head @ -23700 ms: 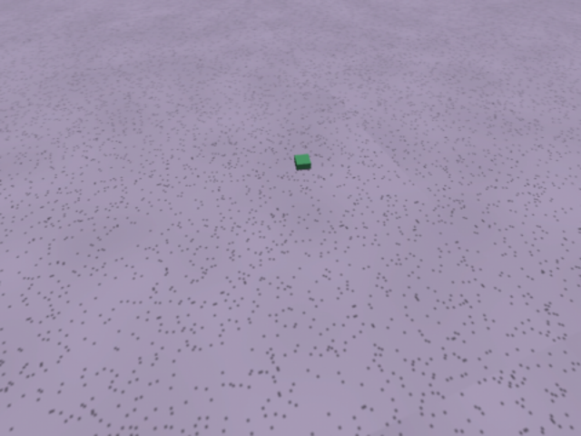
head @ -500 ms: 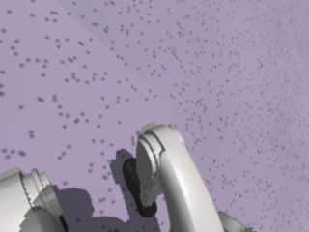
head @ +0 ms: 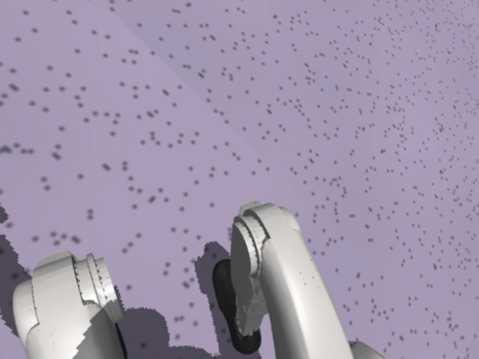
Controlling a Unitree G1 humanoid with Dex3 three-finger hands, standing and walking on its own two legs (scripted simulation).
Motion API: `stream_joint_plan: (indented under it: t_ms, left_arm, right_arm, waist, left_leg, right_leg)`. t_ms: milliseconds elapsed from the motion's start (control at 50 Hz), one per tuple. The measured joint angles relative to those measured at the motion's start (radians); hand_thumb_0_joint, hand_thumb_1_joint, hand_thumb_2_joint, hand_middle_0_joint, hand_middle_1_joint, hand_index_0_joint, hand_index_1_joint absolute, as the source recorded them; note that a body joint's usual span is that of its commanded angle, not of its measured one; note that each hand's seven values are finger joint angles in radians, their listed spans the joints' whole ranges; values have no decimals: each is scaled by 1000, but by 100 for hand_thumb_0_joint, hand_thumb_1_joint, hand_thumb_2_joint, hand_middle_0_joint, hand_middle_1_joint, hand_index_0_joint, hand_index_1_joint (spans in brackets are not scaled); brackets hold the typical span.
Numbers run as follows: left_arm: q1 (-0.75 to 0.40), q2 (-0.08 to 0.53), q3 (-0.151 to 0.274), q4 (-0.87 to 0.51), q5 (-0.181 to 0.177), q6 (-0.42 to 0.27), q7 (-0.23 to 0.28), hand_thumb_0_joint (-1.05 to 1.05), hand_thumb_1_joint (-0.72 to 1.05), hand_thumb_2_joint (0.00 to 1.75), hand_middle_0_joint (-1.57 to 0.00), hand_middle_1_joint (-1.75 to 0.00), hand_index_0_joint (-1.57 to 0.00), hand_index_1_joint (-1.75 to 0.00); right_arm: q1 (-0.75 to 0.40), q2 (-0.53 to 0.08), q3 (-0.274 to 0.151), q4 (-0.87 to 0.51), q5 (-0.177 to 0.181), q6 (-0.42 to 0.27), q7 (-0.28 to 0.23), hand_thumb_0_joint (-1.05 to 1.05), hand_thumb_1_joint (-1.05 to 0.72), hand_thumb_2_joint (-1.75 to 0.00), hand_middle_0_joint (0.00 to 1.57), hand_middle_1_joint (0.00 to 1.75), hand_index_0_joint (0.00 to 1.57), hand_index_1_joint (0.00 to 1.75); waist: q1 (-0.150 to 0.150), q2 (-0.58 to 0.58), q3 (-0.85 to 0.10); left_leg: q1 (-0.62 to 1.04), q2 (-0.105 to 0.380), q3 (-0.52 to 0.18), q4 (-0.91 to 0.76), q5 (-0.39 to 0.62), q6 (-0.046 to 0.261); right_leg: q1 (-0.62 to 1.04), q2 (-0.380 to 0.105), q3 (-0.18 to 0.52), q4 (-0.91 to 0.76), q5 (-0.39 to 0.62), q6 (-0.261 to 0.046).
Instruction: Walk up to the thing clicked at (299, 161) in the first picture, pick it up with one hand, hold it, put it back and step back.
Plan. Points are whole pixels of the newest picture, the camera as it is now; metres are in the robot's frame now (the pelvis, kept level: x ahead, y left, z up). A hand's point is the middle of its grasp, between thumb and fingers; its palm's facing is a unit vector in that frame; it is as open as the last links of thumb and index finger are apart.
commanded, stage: settle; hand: left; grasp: from above
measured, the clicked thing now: out of the picture +0.42 +0.35 -0.26
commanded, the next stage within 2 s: lift in 0.42 s
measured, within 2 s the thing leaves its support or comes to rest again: neither
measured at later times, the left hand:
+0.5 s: hand out of the picture +0.40 +0.34 -0.15, palm faces -0.33 -0.23 -0.92, open 11.1 cm
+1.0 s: hand out of the picture +0.36 +0.34 -0.05, palm faces -0.36 -0.22 -0.91, open 11.2 cm
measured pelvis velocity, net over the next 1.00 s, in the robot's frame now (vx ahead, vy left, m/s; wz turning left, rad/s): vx -0.01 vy -0.01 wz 0.14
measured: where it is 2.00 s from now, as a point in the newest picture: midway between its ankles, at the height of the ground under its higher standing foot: (183, 352)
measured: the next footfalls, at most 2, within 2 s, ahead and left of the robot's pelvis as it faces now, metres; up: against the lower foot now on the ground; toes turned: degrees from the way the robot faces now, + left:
none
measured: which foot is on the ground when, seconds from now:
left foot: down 0.00-1.00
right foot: down 0.00-1.00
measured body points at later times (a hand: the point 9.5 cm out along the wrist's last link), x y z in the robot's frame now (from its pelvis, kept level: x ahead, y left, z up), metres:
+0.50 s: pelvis +0.00 -0.02 +0.02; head +0.22 +0.07 +0.40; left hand +0.42 +0.35 -0.10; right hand +0.09 -0.28 -0.09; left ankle +0.06 +0.13 -0.27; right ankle +0.12 -0.14 -0.27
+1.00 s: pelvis -0.01 -0.01 +0.08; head +0.18 +0.05 +0.48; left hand +0.38 +0.35 +0.00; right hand +0.11 -0.27 -0.04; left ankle +0.06 +0.13 -0.27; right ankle +0.12 -0.14 -0.27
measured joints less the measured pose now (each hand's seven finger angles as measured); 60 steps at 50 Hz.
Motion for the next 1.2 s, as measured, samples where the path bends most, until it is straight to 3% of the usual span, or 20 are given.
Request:
stream_joint_plan:
  t_ms: [60, 100, 280, 400, 520, 680, 980, 1200]
  left_arm:
    - [5, -28, 7, -6, -8, 20, -26, 3, -13, 37, -70, -43, -73, -40]
    - [7, -51, -17, -25, -28, 39, -55, 3, -12, 37, -70, -43, -73, -40]
    - [2, -110, -51, -58, -37, 21, -161, 2, -12, 38, -69, -45, -71, -42]
    - [10, -137, -34, -107, -26, 5, -162, 2, -12, 38, -69, -44, -72, -41]
    - [7, -159, -30, -127, -29, 30, -160, 2, -12, 39, -69, -43, -72, -40]
    - [32, -196, -53, -192, -67, 66, -226, 3, -11, 34, -72, -36, -75, -34]
    - [200, -280, -107, -462, -91, 100, -359, 2, -11, 33, -74, -30, -77, -29]
    - [378, -324, -183, -715, -156, 159, -447, 2, -12, 34, -74, -30, -76, -29]
  right_arm:
    - [1, 0, -33, 8, 19, 14, 1, 0, -91, -90, 20, 30, 20, 30]
    - [5, 0, -54, 10, 35, 24, -3, 0, -90, -90, 20, 30, 20, 30]
    - [4, -4, -86, 4, 67, 72, -41, 0, -90, -89, 20, 30, 20, 30]
    - [8, 7, -93, 3, 75, 103, -77, 0, -90, -89, 20, 30, 20, 30]
    - [6, 23, -109, 10, 82, 125, -102, 0, -90, -89, 20, 30, 20, 30]
    - [14, 32, -141, 13, 102, 149, -126, 0, -91, -90, 20, 30, 20, 30]
    - [38, 41, -192, -31, 172, 244, -188, 0, -91, -90, 20, 30, 20, 30]
    - [12, 60, -209, -80, 216, 284, -273, 1, -91, -90, 20, 30, 20, 30]
  waist:
    - [12, 27, -36]
    - [23, 42, -55]
    - [56, 77, -75]
    - [74, 83, -86]
    - [83, 89, -111]
    - [104, 107, -140]
    - [165, 134, -219]
    - [199, 136, -264]
  left_leg:
    - [-7, 2, 15, -13, 3, 2]
    - [-10, 2, 28, -24, 8, 1]
    - [11, 2, 64, -69, 30, -9]
    - [21, 4, 75, -87, 32, -18]
    - [24, 4, 86, -105, 36, -22]
    - [49, 3, 103, -146, 39, -20]
    - [184, 2, 135, -298, 52, -7]
    - [366, 8, 159, -485, 74, -5]
  right_leg:
    - [-14, -3, 13, -2, -2, 5]
    - [-22, -6, 22, -4, -2, 2]
    - [-27, -15, 53, -11, 8, 5]
    - [-32, -17, 62, -15, 10, 1]
    - [-37, -19, 70, -22, 11, -6]
    - [-16, -27, 81, -51, 6, -8]
    - [121, -45, 90, -192, 7, -10]
    - [295, -52, 93, -370, 29, -14]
